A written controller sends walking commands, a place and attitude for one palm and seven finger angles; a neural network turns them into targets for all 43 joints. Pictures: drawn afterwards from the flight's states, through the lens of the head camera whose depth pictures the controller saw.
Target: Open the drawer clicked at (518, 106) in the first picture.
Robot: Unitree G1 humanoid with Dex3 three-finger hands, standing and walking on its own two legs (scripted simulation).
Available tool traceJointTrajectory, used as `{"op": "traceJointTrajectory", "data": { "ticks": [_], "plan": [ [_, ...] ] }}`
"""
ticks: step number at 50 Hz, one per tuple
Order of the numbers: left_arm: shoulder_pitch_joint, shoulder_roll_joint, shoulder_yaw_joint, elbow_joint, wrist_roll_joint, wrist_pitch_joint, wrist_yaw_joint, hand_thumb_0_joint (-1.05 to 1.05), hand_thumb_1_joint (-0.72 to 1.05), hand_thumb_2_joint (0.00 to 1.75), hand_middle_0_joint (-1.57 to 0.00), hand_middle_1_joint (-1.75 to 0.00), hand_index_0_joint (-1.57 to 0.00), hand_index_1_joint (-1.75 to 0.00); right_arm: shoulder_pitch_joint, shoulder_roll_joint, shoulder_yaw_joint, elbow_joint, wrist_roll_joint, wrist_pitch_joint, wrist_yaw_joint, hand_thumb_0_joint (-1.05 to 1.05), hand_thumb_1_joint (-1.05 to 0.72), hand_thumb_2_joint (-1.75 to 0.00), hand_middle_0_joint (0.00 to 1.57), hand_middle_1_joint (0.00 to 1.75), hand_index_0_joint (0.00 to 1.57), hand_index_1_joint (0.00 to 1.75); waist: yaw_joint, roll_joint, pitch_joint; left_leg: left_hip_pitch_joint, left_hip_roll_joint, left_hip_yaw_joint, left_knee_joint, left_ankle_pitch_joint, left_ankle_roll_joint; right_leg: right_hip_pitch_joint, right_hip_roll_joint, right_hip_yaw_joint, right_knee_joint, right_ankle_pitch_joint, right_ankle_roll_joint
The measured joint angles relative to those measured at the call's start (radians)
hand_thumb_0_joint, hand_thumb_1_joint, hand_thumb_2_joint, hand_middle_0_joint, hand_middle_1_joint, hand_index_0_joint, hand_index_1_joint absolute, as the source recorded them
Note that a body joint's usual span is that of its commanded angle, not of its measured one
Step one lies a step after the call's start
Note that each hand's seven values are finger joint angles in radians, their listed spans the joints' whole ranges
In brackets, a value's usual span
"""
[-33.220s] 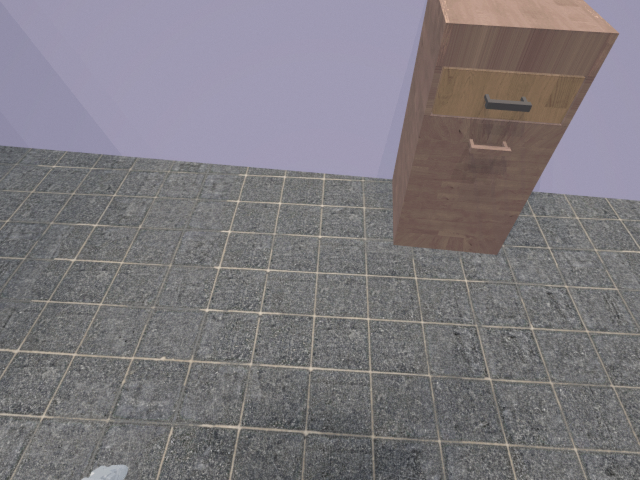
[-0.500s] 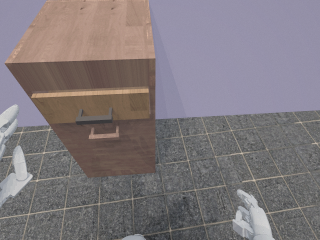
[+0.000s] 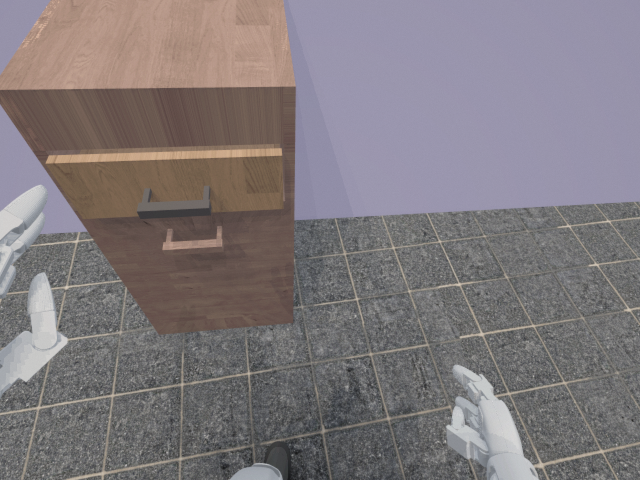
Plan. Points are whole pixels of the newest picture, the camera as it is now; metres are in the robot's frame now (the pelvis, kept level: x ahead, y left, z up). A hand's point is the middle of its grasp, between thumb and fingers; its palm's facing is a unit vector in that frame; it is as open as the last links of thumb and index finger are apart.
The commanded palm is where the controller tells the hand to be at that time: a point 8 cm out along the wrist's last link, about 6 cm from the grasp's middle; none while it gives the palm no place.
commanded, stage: step back with the hand held close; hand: left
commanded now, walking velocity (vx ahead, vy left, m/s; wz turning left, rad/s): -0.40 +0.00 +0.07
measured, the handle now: (176, 200) +0.55 +0.31 -0.07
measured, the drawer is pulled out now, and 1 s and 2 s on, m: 0.03 0.03 0.03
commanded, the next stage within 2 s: stop stepping back and stand still in 0.50 s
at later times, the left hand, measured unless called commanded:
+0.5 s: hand out of the picture +0.15 +0.26 +0.17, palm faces +0.33 -0.85 -0.42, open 7.4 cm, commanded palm +0.08 +0.30 +0.19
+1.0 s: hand out of the picture +0.10 +0.28 +0.17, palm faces +0.30 -0.84 -0.46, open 7.4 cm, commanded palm +0.04 +0.32 +0.19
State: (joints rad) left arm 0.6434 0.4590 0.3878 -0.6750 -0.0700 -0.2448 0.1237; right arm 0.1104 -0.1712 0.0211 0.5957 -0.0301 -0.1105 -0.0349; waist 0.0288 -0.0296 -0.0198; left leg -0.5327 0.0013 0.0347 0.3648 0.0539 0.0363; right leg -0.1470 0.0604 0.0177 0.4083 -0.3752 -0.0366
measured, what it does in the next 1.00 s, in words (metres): walks backwards: left foot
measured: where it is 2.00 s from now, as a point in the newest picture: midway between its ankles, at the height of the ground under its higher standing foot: outside the picture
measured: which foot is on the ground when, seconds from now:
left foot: down 0.00-0.58, up 0.60-0.70, down 0.72-1.00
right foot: down 0.00-0.74, up 0.76-1.00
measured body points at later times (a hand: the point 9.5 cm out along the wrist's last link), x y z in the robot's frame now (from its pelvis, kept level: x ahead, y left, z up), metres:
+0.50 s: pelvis -0.04 +0.02 -0.01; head -0.03 +0.05 +0.44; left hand +0.13 +0.31 +0.19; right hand +0.12 -0.22 -0.08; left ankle +0.13 +0.09 -0.73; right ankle -0.11 -0.10 -0.72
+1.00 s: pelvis -0.09 +0.05 +0.02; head -0.07 +0.07 +0.47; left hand +0.07 +0.32 +0.20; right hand +0.08 -0.17 -0.05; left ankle -0.01 +0.11 -0.73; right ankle -0.15 -0.05 -0.70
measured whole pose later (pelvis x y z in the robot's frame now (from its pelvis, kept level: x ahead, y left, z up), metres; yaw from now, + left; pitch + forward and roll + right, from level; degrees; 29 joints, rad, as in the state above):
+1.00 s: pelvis -0.09 +0.05 +0.02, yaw -1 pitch +2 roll -2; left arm 0.71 0.42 0.34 -0.65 -0.04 -0.14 0.16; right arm 0.22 -0.15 0.04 0.60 -0.02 -0.14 -0.05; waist -0.01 -0.02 -0.01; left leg -0.28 -0.04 0.01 0.24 -0.03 0.05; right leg -0.25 0.06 -0.03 0.63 -0.45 -0.01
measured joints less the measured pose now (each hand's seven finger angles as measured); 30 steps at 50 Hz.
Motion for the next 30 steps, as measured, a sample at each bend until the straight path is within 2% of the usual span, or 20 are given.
{"op": "traceJointTrajectory", "data": {
  "ticks": [2, 5, 8, 13, 18, 21, 24, 26, 28, 30],
  "plan": [
    [-0.028, -0.01, -0.023, 0.017, 0.0, -0.008, -0.011, 0.01, 0.89, 0.9, -0.21, -0.3, -0.21, -0.3, -0.028, -0.014, -0.003, 0.013, 0.009, 0.021, 0.001, 0.01, -0.91, -0.89, 0.2, 0.3, 0.21, 0.3, -0.004, 0.049, 0.03, -0.004, 0.03, -0.022, 0.03, -0.003, -0.007, 0.009, 0.036, -0.011, 0.003, 0.005, -0.004],
    [-0.023, -0.002, -0.027, 0.023, -0.002, -0.018, -0.022, 0.01, 0.89, 0.9, -0.21, -0.3, -0.22, -0.3, -0.006, -0.02, -0.007, 0.013, 0.034, 0.048, -0.005, 0.01, -0.91, -0.89, 0.2, 0.3, 0.21, 0.3, -0.019, 0.066, 0.034, 0.01, 0.036, -0.044, 0.087, -0.037, -0.011, 0.033, 0.052, -0.023, 0.027, 0.004, -0.005],
    [-0.009, 0.007, -0.013, 0.047, -0.006, -0.024, -0.026, 0.01, 0.89, 0.9, -0.21, -0.3, -0.22, -0.3, 0.037, -0.031, -0.01, 0.005, 0.041, 0.066, -0.018, 0.01, -0.91, -0.89, 0.2, 0.3, 0.21, 0.3, -0.035, 0.059, 0.021, 0.03, 0.027, -0.05, 0.113, -0.051, -0.01, 0.053, 0.047, -0.031, 0.061, -0.021, -0.003],
    [-0.019, -0.011, -0.014, 0.097, -0.016, -0.023, -0.019, 0.01, 0.89, 0.9, -0.21, -0.3, -0.22, -0.3, 0.082, -0.058, -0.025, 0.008, 0.034, 0.066, -0.03, 0.01, -0.91, -0.89, 0.2, 0.3, 0.21, 0.3, -0.047, 0.063, 0.006, 0.041, 0.021, -0.057, 0.111, -0.043, -0.008, 0.059, 0.044, -0.041, 0.076, -0.025, -0.003],
    [-0.006, -0.027, -0.038, 0.096, -0.012, -0.027, -0.003, 0.01, 0.89, 0.9, -0.21, -0.3, -0.22, -0.3, 0.123, -0.071, -0.036, 0.03, 0.03, 0.055, -0.03, 0.01, -0.91, -0.89, 0.2, 0.3, 0.21, 0.3, -0.052, 0.063, -0.006, 0.019, 0.001, -0.083, 0.173, -0.145, -0.034, 0.068, 0.039, -0.049, 0.069, -0.019, 0.004],
    [-0.013, -0.028, -0.042, 0.087, -0.007, -0.032, 0.0, 0.01, 0.89, 0.9, -0.21, -0.3, -0.21, -0.3, 0.132, -0.072, -0.035, 0.042, 0.028, 0.05, -0.037, 0.01, -0.91, -0.89, 0.2, 0.3, 0.21, 0.3, -0.049, 0.069, 0.008, 0.036, 0.0, -0.088, 0.151, -0.043, -0.007, 0.073, 0.042, -0.048, 0.082, -0.026, 0.016],
    [-0.045, -0.01, -0.018, 0.109, -0.015, -0.04, -0.001, 0.01, 0.89, 0.9, -0.21, -0.3, -0.21, -0.3, 0.107, -0.043, -0.033, 0.047, 0.016, 0.044, -0.037, 0.01, -0.91, -0.89, 0.2, 0.3, 0.21, 0.3, -0.043, 0.045, 0.029, 0.043, -0.008, -0.065, 0.095, -0.016, 0.02, 0.029, 0.032, -0.021, 0.123, -0.055, 0.013],
    [-0.061, 0.004, 0.006, 0.116, -0.022, -0.028, -0.001, 0.01, 0.89, 0.9, -0.21, -0.3, -0.21, -0.3, 0.082, -0.022, -0.027, 0.032, 0.003, 0.036, -0.031, 0.01, -0.91, -0.89, 0.2, 0.3, 0.21, 0.3, -0.044, 0.041, 0.04, 0.043, -0.006, -0.057, 0.018, 0.027, 0.014, -0.022, 0.043, -0.009, 0.164, -0.108, -0.002],
    [-0.055, 0.022, 0.025, 0.099, -0.029, -0.013, -0.002, 0.01, 0.89, 0.9, -0.21, -0.3, -0.21, -0.3, 0.062, -0.003, -0.023, 0.011, -0.001, 0.027, -0.018, 0.01, -0.91, -0.89, 0.2, 0.3, 0.21, 0.3, -0.042, 0.036, 0.046, 0.029, -0.005, -0.047, -0.028, 0.039, 0.0, -0.043, 0.042, -0.02, 0.138, -0.115, -0.02],
    [-0.034, 0.026, 0.023, 0.064, -0.03, -0.005, -0.003, 0.01, 0.89, 0.9, -0.21, -0.3, -0.21, -0.3, 0.048, 0.003, -0.018, 0.002, 0.008, 0.022, -0.003, 0.01, -0.91, -0.89, 0.2, 0.3, 0.21, 0.3, -0.042, 0.039, 0.053, -0.013, -0.01, -0.049, 0.042, -0.077, -0.032, -0.053, 0.031, -0.029, 0.097, 0.034, -0.014]
  ]
}}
